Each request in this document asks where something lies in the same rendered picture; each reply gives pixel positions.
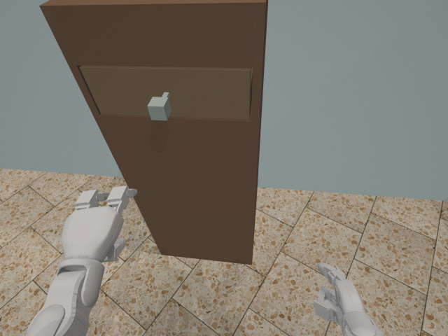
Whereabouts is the cabinet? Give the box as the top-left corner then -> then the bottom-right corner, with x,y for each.
40,0 -> 268,265

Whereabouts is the robot right hand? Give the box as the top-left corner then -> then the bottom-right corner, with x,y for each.
314,262 -> 366,326

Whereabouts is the drawer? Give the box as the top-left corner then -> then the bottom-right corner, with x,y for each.
80,66 -> 253,120

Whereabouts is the robot left forearm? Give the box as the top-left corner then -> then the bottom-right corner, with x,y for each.
25,257 -> 105,336

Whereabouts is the handle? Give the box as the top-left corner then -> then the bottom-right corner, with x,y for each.
147,92 -> 172,120

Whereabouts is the robot left hand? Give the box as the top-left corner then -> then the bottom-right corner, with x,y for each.
61,185 -> 137,263

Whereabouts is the robot right forearm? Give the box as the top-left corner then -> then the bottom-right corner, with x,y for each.
342,311 -> 384,336

